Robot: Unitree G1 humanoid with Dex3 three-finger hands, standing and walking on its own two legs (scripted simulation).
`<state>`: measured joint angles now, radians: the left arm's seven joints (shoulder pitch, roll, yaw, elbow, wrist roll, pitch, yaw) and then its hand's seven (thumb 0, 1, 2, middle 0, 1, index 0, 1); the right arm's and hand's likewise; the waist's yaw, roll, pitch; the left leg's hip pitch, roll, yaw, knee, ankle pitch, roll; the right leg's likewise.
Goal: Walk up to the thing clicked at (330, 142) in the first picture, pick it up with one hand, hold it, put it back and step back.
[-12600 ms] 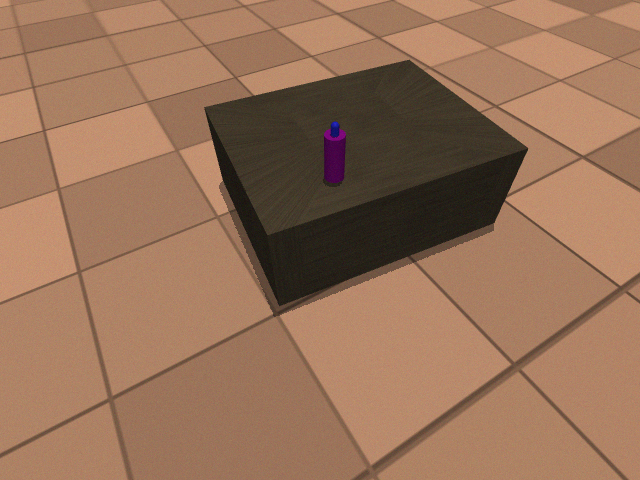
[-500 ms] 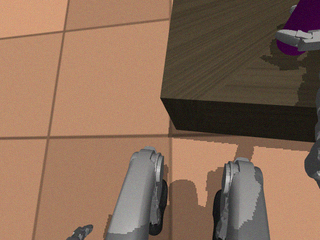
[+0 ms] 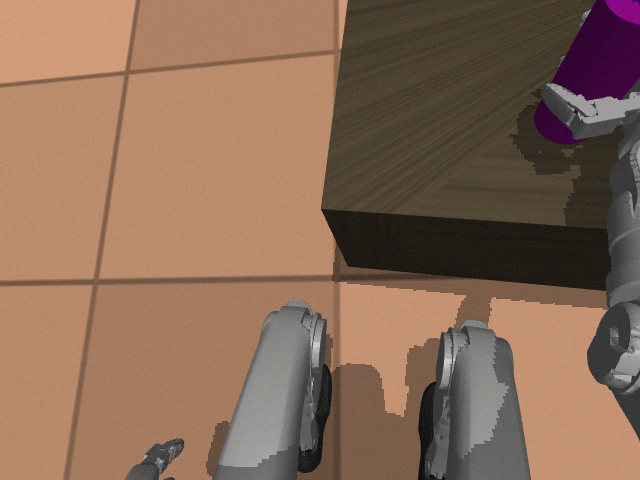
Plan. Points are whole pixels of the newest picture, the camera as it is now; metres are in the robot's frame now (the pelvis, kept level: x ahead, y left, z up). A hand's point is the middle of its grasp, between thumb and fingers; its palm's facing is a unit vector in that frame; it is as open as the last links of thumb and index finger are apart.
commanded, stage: settle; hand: right
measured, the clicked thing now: (610, 52) +0.55 -0.21 +0.04
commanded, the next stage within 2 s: lift in 0.80 s
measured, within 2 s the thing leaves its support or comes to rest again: neither
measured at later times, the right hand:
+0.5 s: hand (629, 12) +0.57 -0.21 +0.07, palm faces +0.14 +0.99 -0.03, open 9.6 cm
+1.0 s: hand out of the picture +0.56 -0.21 +0.10, palm faces +0.15 +0.99 -0.02, open 9.6 cm
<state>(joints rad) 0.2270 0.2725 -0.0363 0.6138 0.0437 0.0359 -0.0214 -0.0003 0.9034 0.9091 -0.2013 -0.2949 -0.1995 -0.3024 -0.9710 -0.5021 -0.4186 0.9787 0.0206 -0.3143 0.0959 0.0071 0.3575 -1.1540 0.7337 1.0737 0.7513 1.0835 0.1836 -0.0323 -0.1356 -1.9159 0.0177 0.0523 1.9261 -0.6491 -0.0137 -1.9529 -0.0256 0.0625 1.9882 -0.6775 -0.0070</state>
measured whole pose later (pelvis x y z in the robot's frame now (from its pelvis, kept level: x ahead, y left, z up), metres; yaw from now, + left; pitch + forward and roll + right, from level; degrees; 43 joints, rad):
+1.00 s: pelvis +0.02 +0.00 +0.08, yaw +0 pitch +34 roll +5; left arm 0.27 0.27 -0.03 0.64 0.05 0.00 -0.01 0.00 0.91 0.90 -0.19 -0.29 -0.19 -0.30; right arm -0.96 -0.51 -0.44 1.08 0.04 -0.38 0.11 0.00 0.39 -1.19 0.74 1.09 0.75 1.10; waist 0.19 -0.03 -0.16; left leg -1.66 0.00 0.06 1.66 -0.61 -0.01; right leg -1.69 -0.04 0.06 1.73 -0.65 0.00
